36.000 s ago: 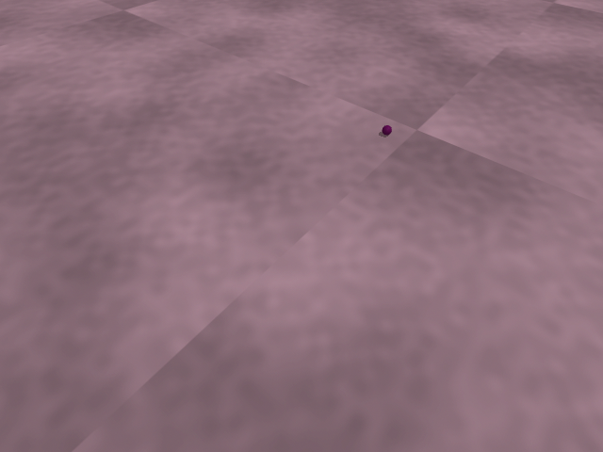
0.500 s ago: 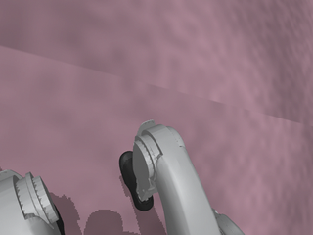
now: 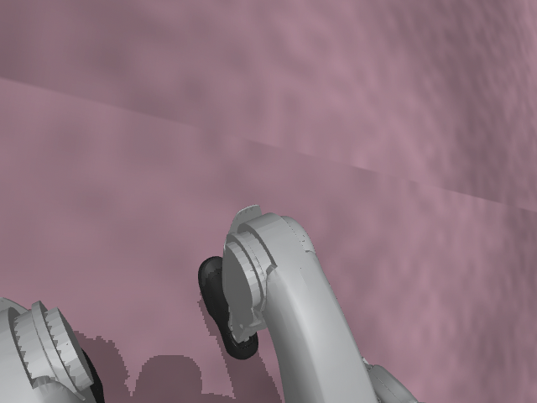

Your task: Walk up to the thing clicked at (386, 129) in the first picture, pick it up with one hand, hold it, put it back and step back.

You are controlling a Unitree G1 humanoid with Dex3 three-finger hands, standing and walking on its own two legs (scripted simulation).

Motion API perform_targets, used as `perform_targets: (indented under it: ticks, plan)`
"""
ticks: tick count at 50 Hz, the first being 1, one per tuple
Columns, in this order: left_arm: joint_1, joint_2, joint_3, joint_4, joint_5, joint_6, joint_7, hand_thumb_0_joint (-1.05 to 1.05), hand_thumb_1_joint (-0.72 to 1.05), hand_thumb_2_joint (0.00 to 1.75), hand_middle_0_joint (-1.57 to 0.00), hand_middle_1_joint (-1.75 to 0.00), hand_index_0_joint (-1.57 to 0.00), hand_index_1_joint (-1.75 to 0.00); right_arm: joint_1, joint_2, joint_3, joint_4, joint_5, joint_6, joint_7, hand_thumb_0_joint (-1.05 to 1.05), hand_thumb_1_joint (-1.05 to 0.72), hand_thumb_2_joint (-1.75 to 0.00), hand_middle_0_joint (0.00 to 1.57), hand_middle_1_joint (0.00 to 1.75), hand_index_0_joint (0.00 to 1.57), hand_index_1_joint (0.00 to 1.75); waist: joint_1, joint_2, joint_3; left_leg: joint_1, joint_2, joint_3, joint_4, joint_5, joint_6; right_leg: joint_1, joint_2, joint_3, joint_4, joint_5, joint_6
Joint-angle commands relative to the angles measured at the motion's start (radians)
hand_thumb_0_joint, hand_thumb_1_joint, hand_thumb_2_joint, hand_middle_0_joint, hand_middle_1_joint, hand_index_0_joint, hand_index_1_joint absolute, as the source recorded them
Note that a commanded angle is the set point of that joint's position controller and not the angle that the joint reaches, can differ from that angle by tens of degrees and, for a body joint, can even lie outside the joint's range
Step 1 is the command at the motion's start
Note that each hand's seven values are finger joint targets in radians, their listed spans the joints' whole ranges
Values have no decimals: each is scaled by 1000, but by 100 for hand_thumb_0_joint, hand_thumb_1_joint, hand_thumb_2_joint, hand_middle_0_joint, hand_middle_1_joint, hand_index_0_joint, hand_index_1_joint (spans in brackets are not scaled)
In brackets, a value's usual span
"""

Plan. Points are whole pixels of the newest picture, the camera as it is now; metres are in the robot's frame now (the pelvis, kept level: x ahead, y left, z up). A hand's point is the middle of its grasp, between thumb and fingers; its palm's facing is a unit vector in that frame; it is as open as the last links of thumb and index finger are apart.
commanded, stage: open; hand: left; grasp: from above
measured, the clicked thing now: out of the picture +0.50 +0.35 -0.28
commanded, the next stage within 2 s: withdraw in 0.78 s
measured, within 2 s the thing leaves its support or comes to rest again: neither
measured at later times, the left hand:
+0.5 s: hand out of the picture +0.48 +0.34 -0.25, palm faces -0.45 -0.16 -0.88, open 12.5 cm
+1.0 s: hand out of the picture +0.49 +0.35 -0.24, palm faces -0.42 -0.15 -0.90, open 13.8 cm
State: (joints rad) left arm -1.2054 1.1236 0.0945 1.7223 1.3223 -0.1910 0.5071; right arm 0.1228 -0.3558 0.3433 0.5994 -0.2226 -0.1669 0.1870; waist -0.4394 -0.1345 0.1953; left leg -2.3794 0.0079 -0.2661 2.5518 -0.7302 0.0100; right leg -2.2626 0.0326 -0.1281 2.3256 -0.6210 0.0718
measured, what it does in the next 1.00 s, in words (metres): stands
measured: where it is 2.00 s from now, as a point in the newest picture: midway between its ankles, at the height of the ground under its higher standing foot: (169, 369)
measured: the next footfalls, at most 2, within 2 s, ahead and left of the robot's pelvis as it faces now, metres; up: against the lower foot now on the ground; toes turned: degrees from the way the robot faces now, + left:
none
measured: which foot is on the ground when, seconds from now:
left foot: down 0.00-1.00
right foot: down 0.00-1.00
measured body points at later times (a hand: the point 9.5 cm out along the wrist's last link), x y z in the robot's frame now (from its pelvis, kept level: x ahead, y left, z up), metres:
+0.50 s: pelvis +0.00 +0.00 +0.00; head +0.29 +0.14 +0.31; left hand +0.50 +0.35 -0.19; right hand +0.04 -0.25 -0.04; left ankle +0.05 +0.12 -0.27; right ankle +0.13 -0.14 -0.27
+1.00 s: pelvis +0.00 +0.00 +0.00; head +0.30 +0.14 +0.31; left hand +0.51 +0.35 -0.19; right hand +0.04 -0.25 -0.05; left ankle +0.05 +0.12 -0.27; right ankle +0.13 -0.14 -0.27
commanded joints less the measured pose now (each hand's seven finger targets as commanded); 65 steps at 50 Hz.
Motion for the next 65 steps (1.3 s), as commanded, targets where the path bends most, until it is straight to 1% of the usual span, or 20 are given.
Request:
perform_targets:
  ticks: [1, 6, 20, 23, 26, 35, 37, 39, 44, 45, 46, 49, 50, 52, 53, 54, 57, 59, 61, 65]
  plan:
    - [-277, 241, 15, -159, -23, -11, 38, 0, 7, 48, -51, -68, -55, -63, 202, -339, -96, 22, -1, 13, -12, 0, -90, -90, 20, 30, 20, 30, -62, 617, -692, 546, 44, 97, -274, 291, -10, 394, 30, -142, -159, 272, -84]
    - [-233, 189, -14, -103, -22, -4, 17, 0, -5, 57, -43, -73, -46, -70, 201, -332, -93, 26, -1, 16, -9, 0, -90, -90, 20, 30, 20, 30, -67, 587, -637, 534, 44, 90, -274, 291, -13, 353, 29, -142, -158, 260, -87]
    - [-266, 206, -13, -204, -31, -23, 2, 0, -32, 80, -20, -93, -22, -90, 212, -343, -97, 13, 0, 35, -12, 0, -89, -90, 20, 30, 20, 30, -59, 616, -672, 574, 45, 91, -277, 342, -18, 369, 30, -138, -160, 292, -89]
    - [-217, 204, -9, -132, -27, -22, 7, 0, -36, 83, -15, -97, -18, -94, 211, -330, -82, 14, -1, 35, -10, 0, -89, -90, 20, 30, 20, 30, -64, 588, -638, 548, 43, 90, -282, 301, -14, 362, 32, -142, -166, 259, -88]
    - [-275, 236, 4, -202, -25, -27, 15, 0, -41, 88, -11, -102, -14, -99, 215, -344, -95, 19, -1, 32, -15, 0, -89, -90, 20, 30, 20, 30, -56, 629, -667, 570, 45, 91, -287, 298, -17, 362, 30, -139, -166, 260, -90]
    - [-235, 207, -15, -114, -26, -18, 17, 0, -45, 91, -7, -107, -10, -104, 200, -337, -84, 20, -2, 23, -18, 0, -89, -90, 20, 30, 20, 30, -69, 580, -605, 517, 45, 84, -285, 232, -13, 326, 29, -148, -166, 215, -87]
    - [-263, 236, -1, -165, -30, -21, 22, 0, -46, 93, -7, -106, -9, -104, 196, -336, -79, 18, -2, 27, -20, 0, -89, -90, 20, 30, 20, 30, -59, 600, -659, 535, 48, 82, -287, 253, -14, 360, 29, -144, -169, 236, -87]
    - [-238, 223, -9, -127, -32, -19, 18, 0, -46, 93, -6, -107, -9, -104, 194, -334, -77, 18, -2, 26, -22, 0, -89, -90, 20, 30, 20, 30, -67, 571, -620, 508, 46, 85, -284, 236, -12, 353, 29, -146, -171, 221, -87]
    - [-242, 224, -4, -159, -30, -18, 12, 0, -44, 91, -6, -108, -9, -105, 190, -332, -75, 25, -3, 26, -19, 0, -89, -90, 20, 30, 20, 30, -57, 620, -664, 570, 53, 70, -274, 316, -27, 335, 22, -148, -155, 262, -92]
    - [-213, 215, -14, -119, -34, -13, 10, 0, -52, 99, -7, -103, -8, -102, 189, -326, -71, 19, -2, 28, -18, 0, -91, -90, 20, 30, 20, 30, -64, 587, -632, 534, 50, 81, -272, 293, -19, 355, 27, -143, -162, 257, -89]
    - [-264, 254, 8, -221, -34, -17, 9, 0, -52, 99, -7, -102, -8, -101, 204, -334, -80, 28, 1, 30, -19, 0, -91, -90, 20, 30, 20, 30, -55, 632, -686, 577, 51, 81, -278, 326, -23, 365, 25, -140, -162, 279, -87]
    - [-295, 308, 41, -295, -18, -9, 5, 0, -54, 100, -7, -101, -7, -101, 217, -350, -107, 30, 0, 36, -21, 0, -91, -90, 20, 30, 20, 30, -21, 718, -753, 628, 51, 91, -284, 369, -34, 366, 20, -139, -155, 299, -99]
    - [-244, 277, 34, -252, -21, 1, -2, 0, -55, 100, -7, -102, -7, -101, 215, -340, -110, 20, 2, 38, -16, 0, -91, -90, 20, 30, 20, 30, -19, 704, -745, 624, 49, 92, -287, 357, -31, 363, 23, -137, -154, 286, -100]
    - [-297, 275, 42, -371, -24, 5, -15, 0, -55, 100, -7, -101, -7, -101, 223, -342, -124, 8, 6, 44, -12, 0, -91, -90, 20, 30, 20, 30, -12, 741, -800, 653, 46, 95, -290, 392, -36, 365, 19, -135, -153, 311, -104]
    - [-246, 301, 81, -368, -27, 19, -18, 0, -55, 100, -7, -101, -7, -101, 230, -343, -138, 14, 9, 52, -12, 0, -91, -90, 20, 30, 20, 30, 8, 764, -835, 677, 48, 93, -305, 411, -40, 378, 17, -135, -155, 312, -107]
    - [-262, 265, 57, -428, -36, 25, -33, 0, -55, 100, -7, -100, -7, -101, 227, -329, -146, -2, 15, 55, -8, 0, -91, -90, 20, 30, 20, 30, 23, 778, -856, 680, 44, 102, -305, 419, -37, 360, 18, -129, -152, 311, -110]
    - [-225, 241, 65, -524, -55, 52, -93, 0, -55, 101, -7, -100, -6, -100, 234, -315, -182, -11, 34, 72, 3, 0, -91, -90, 20, 30, 20, 30, 60, 800, -927, 707, 37, 123, -323, 454, -35, 373, 16, -113, -164, 323, -112]
    - [-204, 191, 53, -524, -73, 81, -148, 0, -55, 101, -7, -100, -7, -100, 263, -305, -209, 9, 47, 94, 8, 0, -91, -90, 20, 30, 20, 30, 65, 743, -913, 654, 29, 138, -326, 423, -23, 364, 15, -98, -183, 306, -109]
    - [-203, 103, 9, -517, -98, 101, -214, 0, -55, 101, -7, -100, -6, -100, 266, -295, -228, -9, 60, 118, 7, 0, -91, -90, 20, 30, 20, 30, 50, 653, -859, 557, 19, 152, -337, 354, -9, 371, 16, -90, -211, 279, -112]
    - [-207, 10, -48, -564, -140, 118, -350, 0, -53, 101, -8, -101, -7, -101, 298, -288, -263, -41, 84, 175, -19, 0, -90, -90, 20, 30, 20, 30, 41, 547, -807, 551, 7, 145, -400, 308, -3, 380, 7, -79, -260, 233, -116]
